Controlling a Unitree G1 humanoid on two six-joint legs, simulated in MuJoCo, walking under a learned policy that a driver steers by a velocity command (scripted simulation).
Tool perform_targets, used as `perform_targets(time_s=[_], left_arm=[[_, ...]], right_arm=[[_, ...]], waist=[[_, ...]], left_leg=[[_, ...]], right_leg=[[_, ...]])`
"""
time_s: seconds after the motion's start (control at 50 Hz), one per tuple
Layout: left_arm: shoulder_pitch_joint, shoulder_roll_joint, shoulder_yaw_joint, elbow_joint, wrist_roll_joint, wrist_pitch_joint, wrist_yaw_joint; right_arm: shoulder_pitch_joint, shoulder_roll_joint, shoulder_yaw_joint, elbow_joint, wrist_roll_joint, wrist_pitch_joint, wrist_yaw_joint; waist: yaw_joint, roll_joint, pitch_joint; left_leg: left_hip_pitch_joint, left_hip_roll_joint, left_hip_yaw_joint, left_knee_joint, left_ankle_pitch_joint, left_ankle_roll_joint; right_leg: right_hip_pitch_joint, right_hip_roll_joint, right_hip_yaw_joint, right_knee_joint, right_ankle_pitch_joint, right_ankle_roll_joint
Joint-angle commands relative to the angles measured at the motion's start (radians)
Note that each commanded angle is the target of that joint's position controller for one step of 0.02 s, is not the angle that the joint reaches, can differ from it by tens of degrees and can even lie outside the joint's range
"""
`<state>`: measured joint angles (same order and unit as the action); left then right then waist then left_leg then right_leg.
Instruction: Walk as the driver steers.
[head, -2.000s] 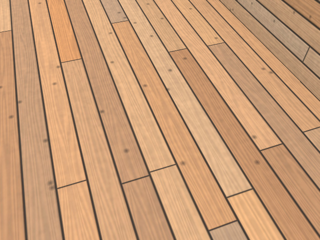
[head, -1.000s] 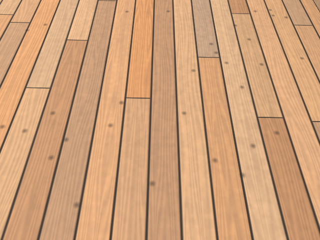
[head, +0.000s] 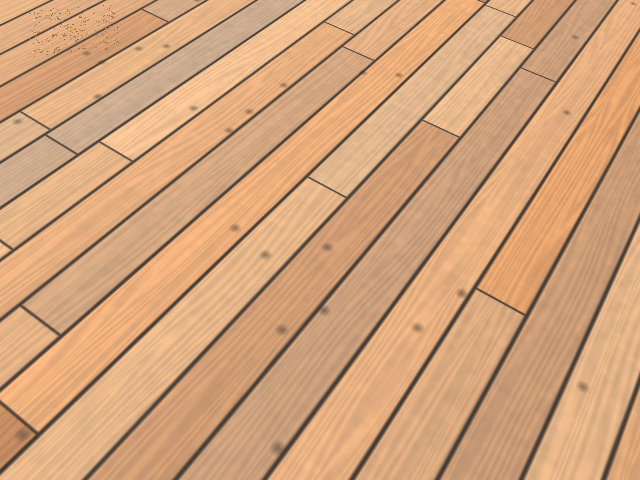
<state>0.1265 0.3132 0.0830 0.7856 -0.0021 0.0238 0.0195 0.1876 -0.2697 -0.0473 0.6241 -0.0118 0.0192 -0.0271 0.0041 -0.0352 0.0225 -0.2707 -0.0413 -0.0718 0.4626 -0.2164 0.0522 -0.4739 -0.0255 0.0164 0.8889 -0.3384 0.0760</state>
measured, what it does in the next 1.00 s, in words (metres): walks ahead: right foot, then right foot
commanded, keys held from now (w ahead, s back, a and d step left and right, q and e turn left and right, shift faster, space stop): no key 0.18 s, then w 0.38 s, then w+e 0.14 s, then e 0.30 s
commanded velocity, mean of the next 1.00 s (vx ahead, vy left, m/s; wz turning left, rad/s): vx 0.23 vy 0.00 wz -0.09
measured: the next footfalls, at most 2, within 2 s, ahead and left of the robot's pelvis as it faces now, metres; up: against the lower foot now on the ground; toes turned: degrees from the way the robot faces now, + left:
right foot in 0.12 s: +0.04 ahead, -0.15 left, +0.00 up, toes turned +1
right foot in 0.86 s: +0.42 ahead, -0.14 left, +0.00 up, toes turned -7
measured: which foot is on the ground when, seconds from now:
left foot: down 0.00-0.88, up 0.90-1.00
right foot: up 0.00-0.10, down 0.12-0.42, up 0.44-0.84, down 0.86-1.00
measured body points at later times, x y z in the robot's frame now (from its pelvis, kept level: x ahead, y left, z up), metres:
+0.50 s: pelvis +0.06 +0.00 -0.01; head +0.07 +0.02 +0.44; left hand +0.16 +0.27 -0.14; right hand +0.14 -0.28 -0.11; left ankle +0.03 +0.09 -0.74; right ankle +0.00 -0.14 -0.70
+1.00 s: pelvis +0.28 -0.05 -0.02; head +0.33 -0.06 +0.42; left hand +0.51 +0.18 -0.11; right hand +0.33 -0.34 -0.13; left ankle +0.19 +0.11 -0.64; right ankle +0.38 -0.13 -0.74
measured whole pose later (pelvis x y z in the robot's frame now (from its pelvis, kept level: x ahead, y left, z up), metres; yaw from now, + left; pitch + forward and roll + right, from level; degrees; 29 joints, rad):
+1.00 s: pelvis +0.28 -0.05 -0.02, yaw -10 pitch +2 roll +0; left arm 0.10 0.30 0.06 0.67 0.00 -0.04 -0.04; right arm 0.25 -0.30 -0.04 0.71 0.00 -0.05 -0.03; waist -0.01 0.01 0.08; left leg -0.45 0.01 -0.06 1.29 -0.47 -0.05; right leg -0.48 0.10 -0.01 0.52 -0.08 -0.10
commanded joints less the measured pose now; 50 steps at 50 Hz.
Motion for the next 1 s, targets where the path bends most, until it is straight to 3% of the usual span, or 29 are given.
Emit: perform_targets(time_s=[0.02,0.06,0.1,0.12,0.14,0.16,0.2,0.24,0.3,0.34,0.4,0.42,0.44,0.46,0.48,0.52,0.58,0.66,0.7,0.76,0.82,0.84,0.86,0.88,0.9,0.92,0.94,0.96,1.0], left_arm=[[-0.052,0.062,0.003,-0.077,-0.005,-0.016,-0.010],[-0.038,0.064,0.001,-0.075,-0.007,-0.020,-0.013],[0.011,0.043,-0.006,-0.057,0.000,-0.030,-0.020],[0.029,0.059,-0.008,-0.053,0.016,-0.036,-0.021],[0.050,0.126,0.003,-0.058,0.029,-0.038,-0.016],[0.008,0.140,0.006,-0.046,0.023,-0.037,-0.017],[-0.021,0.050,-0.016,-0.053,0.018,-0.043,-0.024],[0.014,0.092,-0.008,-0.042,0.009,-0.049,-0.020],[0.105,0.138,0.004,-0.020,-0.006,-0.052,-0.004],[0.099,0.141,0.005,-0.023,-0.013,-0.055,0.003],[0.008,0.105,-0.004,-0.053,-0.027,-0.052,-0.008],[-0.015,0.057,-0.019,-0.067,-0.021,-0.060,-0.012],[-0.036,0.000,-0.035,-0.106,-0.019,-0.077,-0.014],[-0.075,0.058,-0.022,-0.131,-0.029,-0.096,-0.011],[-0.047,0.087,-0.008,-0.121,-0.043,-0.108,-0.017],[-0.020,0.064,-0.012,-0.096,-0.034,-0.121,-0.031],[-0.041,0.035,-0.015,-0.089,-0.024,-0.116,-0.057],[-0.132,-0.014,-0.038,-0.122,-0.023,-0.102,-0.071],[-0.182,-0.014,-0.043,-0.145,-0.027,-0.102,-0.077],[-0.219,0.000,-0.039,-0.174,-0.022,-0.106,-0.089],[-0.101,0.069,-0.006,-0.166,-0.009,-0.108,-0.100],[0.037,0.106,0.017,-0.130,-0.008,-0.106,-0.096],[0.146,0.148,0.037,-0.110,-0.007,-0.100,-0.080],[0.205,0.234,0.046,-0.109,0.003,-0.089,-0.057],[0.172,0.255,0.037,-0.156,0.019,-0.094,-0.059],[0.146,0.196,0.037,-0.174,0.011,-0.078,-0.057],[0.082,0.151,0.023,-0.177,-0.003,-0.073,-0.054],[0.033,0.121,0.013,-0.178,-0.015,-0.067,-0.049],[-0.013,0.121,0.014,-0.191,0.007,-0.061,-0.043]], right_arm=[[-0.002,-0.163,-0.043,-0.048,-0.004,-0.005,0.004],[-0.012,-0.151,-0.037,-0.035,0.001,-0.004,0.012],[-0.035,-0.125,-0.025,-0.021,0.015,-0.004,0.014],[-0.010,-0.107,-0.018,-0.012,0.012,-0.011,0.013],[0.023,-0.088,-0.012,-0.009,-0.010,-0.021,0.014],[0.066,-0.074,-0.012,-0.003,-0.014,-0.030,0.019],[-0.010,-0.102,-0.018,0.011,-0.016,-0.025,0.014],[-0.034,-0.096,-0.021,0.005,-0.003,-0.009,0.010],[-0.045,-0.075,-0.025,-0.006,0.022,-0.037,0.019],[-0.035,-0.062,-0.027,0.000,0.028,-0.065,0.030],[0.110,-0.063,-0.041,0.074,0.025,-0.086,0.043],[0.191,-0.101,-0.055,0.097,0.021,-0.088,0.040],[0.280,-0.187,-0.078,0.112,0.018,-0.092,0.039],[0.323,-0.202,-0.079,0.105,0.014,-0.104,0.047],[0.291,-0.154,-0.061,0.101,0.011,-0.116,0.043],[0.248,-0.131,-0.053,0.088,0.014,-0.124,0.038],[0.233,-0.101,-0.037,0.091,0.011,-0.109,0.031],[0.253,-0.128,-0.041,0.109,0.009,-0.103,0.016],[0.264,-0.146,-0.044,0.121,0.007,-0.106,0.013],[0.260,-0.153,-0.044,0.143,0.011,-0.100,0.010],[0.205,-0.187,-0.055,0.125,0.019,-0.083,-0.011],[0.179,-0.192,-0.057,0.111,0.017,-0.074,-0.018],[0.176,-0.190,-0.054,0.096,0.018,-0.075,-0.023],[0.244,-0.086,-0.024,0.060,-0.028,-0.083,-0.017],[0.379,-0.056,0.003,0.056,-0.014,-0.100,0.003],[0.280,-0.165,-0.024,0.064,0.016,-0.107,0.016],[0.177,-0.176,-0.026,0.028,0.034,-0.104,0.014],[0.139,-0.167,-0.026,0.027,0.021,-0.094,0.000],[0.143,-0.175,-0.034,0.014,0.004,-0.061,-0.015]], waist=[[-0.034,0.192,-0.095],[-0.031,0.185,-0.085],[0.014,0.156,-0.082],[0.012,0.126,-0.100],[-0.021,0.015,-0.131],[-0.078,-0.118,-0.129],[-0.025,-0.098,-0.110],[0.001,-0.118,-0.045],[0.023,-0.167,0.077],[0.015,-0.155,0.094],[-0.068,-0.107,0.049],[-0.095,-0.016,0.015],[-0.099,0.248,-0.007],[-0.132,0.308,0.019],[-0.092,0.212,0.043],[-0.064,0.112,0.029],[-0.052,0.119,0.027],[-0.083,0.109,0.053],[-0.098,0.121,0.074],[-0.090,0.123,0.097],[-0.006,0.170,-0.017],[0.063,0.164,-0.096],[0.123,0.123,-0.158],[0.067,-0.151,-0.277],[0.012,-0.228,-0.520],[0.080,-0.069,-0.504],[0.063,-0.024,-0.334],[0.025,0.061,-0.204],[-0.032,0.011,-0.122]], left_leg=[[0.105,0.248,-0.215,-0.091,0.310,0.188],[0.094,0.247,-0.239,-0.075,0.322,0.187],[0.065,0.211,-0.227,-0.041,0.309,0.144],[0.034,0.180,-0.220,-0.033,0.242,0.097],[-0.015,0.112,-0.160,0.038,0.118,0.043],[-0.012,0.036,-0.070,0.032,-0.014,-0.002],[0.058,0.028,-0.037,0.029,-0.043,-0.035],[-0.014,-0.015,0.013,0.102,-0.204,-0.017],[-0.176,0.003,0.082,0.237,-0.231,-0.004],[-0.175,0.039,0.072,0.239,-0.231,0.015],[0.154,0.014,0.099,0.021,-0.085,0.041],[0.246,0.086,-0.018,-0.036,-0.115,0.060],[0.356,0.258,-0.357,-0.183,-0.303,0.153],[0.386,0.398,-0.627,-0.282,-0.287,0.265],[0.409,0.408,-0.589,-0.257,-0.244,0.269],[0.424,0.345,-0.417,-0.260,-0.156,0.208],[0.367,0.275,-0.212,-0.300,0.126,0.155],[0.282,0.233,-0.019,-0.334,0.225,0.128],[0.237,0.234,0.037,-0.353,0.213,0.119],[0.230,0.249,0.108,-0.303,0.415,0.095],[0.305,0.251,0.156,-0.075,0.838,0.036],[0.280,0.228,0.179,0.096,0.901,0.010],[0.152,0.184,0.194,0.314,0.787,-0.036],[-0.140,0.074,0.195,0.698,-0.046,-0.091],[-0.368,-0.059,0.001,1.014,-0.509,-0.123],[-0.392,0.006,-0.087,1.051,-0.401,-0.109],[-0.434,0.041,-0.051,0.993,-0.316,-0.096],[-0.426,0.080,-0.029,0.919,-0.252,-0.101],[-0.298,0.110,-0.034,0.821,-0.195,-0.104]], right_leg=[[0.054,-0.010,0.000,-0.130,-0.038,-0.004],[0.107,-0.004,-0.006,-0.224,-0.033,-0.014],[0.232,0.004,-0.020,-0.470,0.165,-0.038],[0.327,-0.030,0.022,-0.526,0.307,-0.057],[0.409,-0.137,0.115,-0.492,0.536,-0.098],[0.359,-0.170,0.132,-0.461,0.500,-0.166],[0.264,-0.116,0.117,-0.511,0.140,-0.157],[0.228,-0.103,0.136,-0.554,-0.184,-0.159],[0.224,-0.264,0.368,-0.679,-0.449,-0.265],[0.215,-0.293,0.390,-0.691,-0.393,-0.285],[0.065,-0.167,0.193,-0.589,-0.220,-0.211],[0.005,-0.106,0.106,-0.433,-0.127,-0.169],[-0.167,0.033,-0.059,-0.118,-0.075,-0.095],[-0.324,0.049,0.010,0.098,-0.222,-0.092],[-0.406,-0.003,0.063,0.227,-0.202,-0.113],[-0.441,-0.058,0.062,0.240,-0.034,-0.146],[-0.370,-0.083,0.020,0.131,0.118,-0.122],[-0.285,-0.056,-0.024,-0.094,0.297,-0.076],[-0.218,-0.035,-0.043,-0.199,0.370,-0.078],[-0.127,0.002,-0.066,-0.293,0.404,-0.106],[0.021,0.076,-0.105,-0.308,0.333,-0.155],[0.177,0.111,-0.117,-0.335,0.351,-0.177],[0.384,0.093,-0.062,-0.382,0.454,-0.209],[0.693,-0.159,0.249,-0.298,0.848,-0.299],[0.921,-0.395,0.739,-0.394,0.835,-0.531],[0.814,-0.328,0.655,-0.476,0.612,-0.484],[0.657,-0.268,0.521,-0.507,0.473,-0.431],[0.471,-0.217,0.433,-0.544,0.416,-0.386],[0.207,-0.160,0.362,-0.598,0.403,-0.371]])
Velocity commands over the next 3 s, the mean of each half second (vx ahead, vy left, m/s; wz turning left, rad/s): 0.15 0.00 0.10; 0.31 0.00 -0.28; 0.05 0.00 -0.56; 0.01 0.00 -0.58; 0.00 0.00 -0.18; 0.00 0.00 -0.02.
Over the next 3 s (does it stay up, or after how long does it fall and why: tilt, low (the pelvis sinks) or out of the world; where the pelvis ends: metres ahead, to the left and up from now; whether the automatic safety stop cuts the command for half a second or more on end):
stays up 0.40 -0.03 -0.01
